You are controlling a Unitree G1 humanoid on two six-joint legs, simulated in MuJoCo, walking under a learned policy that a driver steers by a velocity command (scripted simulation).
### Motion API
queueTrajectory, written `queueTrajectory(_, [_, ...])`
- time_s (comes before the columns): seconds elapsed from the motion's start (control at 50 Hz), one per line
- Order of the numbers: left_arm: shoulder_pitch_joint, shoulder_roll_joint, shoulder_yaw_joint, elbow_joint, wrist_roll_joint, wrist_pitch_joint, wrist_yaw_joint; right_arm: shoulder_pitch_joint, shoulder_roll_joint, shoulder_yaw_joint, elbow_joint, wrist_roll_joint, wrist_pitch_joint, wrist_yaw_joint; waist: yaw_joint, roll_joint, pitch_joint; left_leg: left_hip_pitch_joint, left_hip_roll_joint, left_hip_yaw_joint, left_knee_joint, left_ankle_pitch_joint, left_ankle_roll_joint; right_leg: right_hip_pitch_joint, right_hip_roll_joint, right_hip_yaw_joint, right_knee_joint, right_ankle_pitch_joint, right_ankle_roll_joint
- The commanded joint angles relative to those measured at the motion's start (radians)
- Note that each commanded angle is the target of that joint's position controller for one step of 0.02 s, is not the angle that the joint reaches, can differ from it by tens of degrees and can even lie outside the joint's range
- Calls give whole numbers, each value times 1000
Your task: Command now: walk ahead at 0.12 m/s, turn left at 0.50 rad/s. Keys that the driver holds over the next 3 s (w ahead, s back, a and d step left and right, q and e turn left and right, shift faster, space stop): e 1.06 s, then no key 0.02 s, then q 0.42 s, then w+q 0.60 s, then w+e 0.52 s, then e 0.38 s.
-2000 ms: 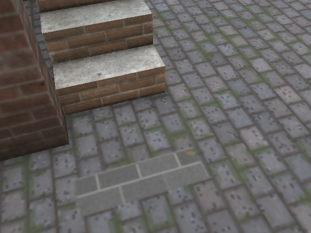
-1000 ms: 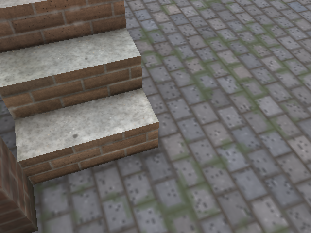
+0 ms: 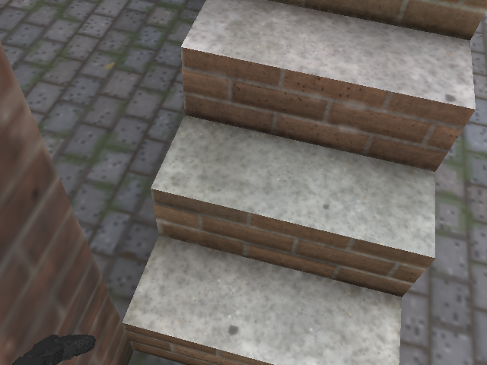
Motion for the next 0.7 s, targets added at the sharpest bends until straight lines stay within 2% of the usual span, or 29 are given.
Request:
queueTrajectory(0.02, [66,94,27,-20,-11,5,7,-74,-104,-18,-98,-10,11,-10,47,176,-172,-26,232,-139,6,531,80,234,41,-49,-38,-23,8])
queueTrajectory(0.06, [120,120,37,-3,-3,-11,1,-101,-94,-9,-110,-18,3,-14,66,209,-184,63,245,-170,89,650,55,288,31,-54,-193,-2,-26])
queueTrajectory(0.08, [166,117,39,14,6,-27,-6,-125,-73,0,-114,-10,-6,-16,99,201,-191,103,219,-150,163,722,33,356,28,-68,-369,127,-63])
queueTrajectory(0.1, [187,113,35,10,25,-37,-9,-96,-31,14,-123,-18,-19,-8,101,177,-202,97,149,-124,270,676,-5,445,-8,-34,-454,316,-104])
queueTrajectory(0.12, [191,165,33,3,52,-47,-10,16,27,33,-120,-39,-29,-1,26,-67,-241,-113,46,-98,482,72,-59,658,-224,225,-364,920,-246])
queueTrajectory(0.14, [170,91,8,19,67,-44,-19,115,-11,26,-80,-30,-32,6,-31,-182,-281,-186,32,-128,593,-429,-118,661,-371,420,-372,1102,-398])
queueTrajectory(0.16, [116,43,-9,2,38,-44,-35,127,-112,4,-47,-21,-18,11,-29,-81,-267,-165,91,-119,653,-456,-157,583,-367,414,-378,914,-417])
queueTrajectory(0.18, [80,41,-10,-1,18,-36,-44,58,-130,-5,-48,-22,3,10,-13,-44,-232,-173,113,-86,661,-439,-186,541,-311,368,-386,717,-389])
queueTrajectory(0.2, [58,84,1,-7,3,-24,-44,-3,-125,-9,-58,-23,24,3,0,-25,-175,-196,113,-52,665,-419,-206,486,-269,342,-407,553,-361])
queueTrajectory(0.22, [54,157,23,-10,-6,-9,-33,-42,-128,-14,-73,-22,40,-3,8,-31,-142,-205,109,-35,671,-379,-217,443,-245,342,-433,390,-345])
queueTrajectory(0.24, [82,204,37,-9,-8,13,-19,-81,-117,-14,-84,-12,46,-5,32,-25,-138,-199,96,-15,672,-359,-223,422,-216,314,-449,307,-335])
queueTrajectory(0.26, [94,215,44,-12,-9,28,-12,-91,-93,-10,-86,-5,47,-7,39,-49,-134,-203,84,5,652,-337,-225,421,-185,284,-451,282,-325])
queueTrajectory(0.3, [132,194,46,-17,-11,45,2,-107,-57,-2,-85,-2,39,-14,57,-81,-162,-225,71,27,597,-311,-231,475,-153,266,-437,305,-312])
queueTrajectory(0.34, [154,174,48,-30,-10,56,11,-118,-39,1,-82,-1,27,-18,71,-94,-201,-230,67,29,531,-294,-229,527,-149,283,-422,297,-303])
queueTrajectory(0.4, [150,165,53,-60,-8,72,19,-118,-34,2,-76,4,14,-16,75,-122,-228,-186,59,24,416,-257,-212,531,-147,332,-429,187,-291])
queueTrajectory(0.42, [154,165,53,-61,-14,83,19,-81,-26,5,-67,19,8,-13,55,-167,-210,-132,63,27,333,-267,-195,497,-139,339,-448,96,-274])
queueTrajectory(0.44, [162,157,54,-68,-14,88,11,-69,-35,7,-52,16,14,-11,72,-165,-203,-88,46,55,286,-241,-184,482,-130,352,-468,40,-262])
queueTrajectory(0.48, [142,161,58,-83,-28,95,9,-31,-50,-1,-42,15,11,-1,47,-178,-175,-17,41,67,105,-141,-159,447,-111,379,-458,-62,-234])
queueTrajectory(0.5, [147,160,61,-85,-45,96,10,6,-64,-9,-30,17,8,2,27,-169,-156,49,48,75,-24,-42,-138,398,-81,370,-441,-130,-203])
queueTrajectory(0.52, [175,134,56,-85,-39,94,13,29,-115,-22,-23,-6,6,3,37,-74,-138,128,158,-13,-87,-27,-100,287,-22,312,-340,-234,-154])
queueTrajectory(0.54, [188,90,48,-112,-31,87,14,39,-216,-44,-28,-43,12,6,56,256,-102,134,404,-305,-167,71,45,83,156,92,-18,-430,-84])
queueTrajectory(0.56, [236,180,73,-104,-31,67,18,-52,-206,-37,-70,-91,-5,25,69,304,-90,-55,555,-424,-198,204,183,99,134,78,343,-543,-34])
queueTrajectory(0.58, [308,219,92,-73,-37,67,10,-172,-138,-17,-106,-77,-16,24,130,228,-65,-118,501,-302,-188,216,160,134,107,91,522,-494,-29])
queueTrajectory(0.6, [296,213,97,-69,-33,65,6,-230,-106,-11,-123,-42,-27,22,148,149,-22,-102,401,-165,-160,172,95,98,81,99,502,-390,-24])
queueTrajectory(0.62, [280,185,93,-68,-21,69,10,-244,-83,-7,-132,-23,-30,19,136,141,-25,-39,350,-98,-132,199,71,64,84,81,541,-327,-4])
queueTrajectory(0.64, [262,169,87,-84,-15,69,9,-211,-80,-3,-128,-12,-29,12,112,137,-28,12,342,-61,-112,301,85,35,77,75,562,-292,20])
queueTrajectory(0.66, [237,158,82,-108,-18,69,6,-164,-89,-4,-124,-13,-25,4,91,140,-40,63,330,-20,-104,374,101,19,70,47,533,-262,37])
queueTrajectory(0.7, [159,127,69,-167,-33,71,5,-64,-99,-10,-112,-19,-12,-7,38,185,-68,208,336,3,-89,472,120,-36,48,15,399,-240,54])
Next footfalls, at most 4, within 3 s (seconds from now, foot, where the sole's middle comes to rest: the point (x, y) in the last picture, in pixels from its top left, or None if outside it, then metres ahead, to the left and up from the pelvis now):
0.10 right None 0.16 -0.13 -0.78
0.52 left None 0.09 0.12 -0.78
0.98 right None -0.03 -0.13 -0.78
1.36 left None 0.06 0.08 -0.78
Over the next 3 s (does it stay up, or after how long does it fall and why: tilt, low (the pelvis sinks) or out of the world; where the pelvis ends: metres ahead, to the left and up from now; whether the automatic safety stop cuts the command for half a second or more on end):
stays up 0.11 -0.01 0.00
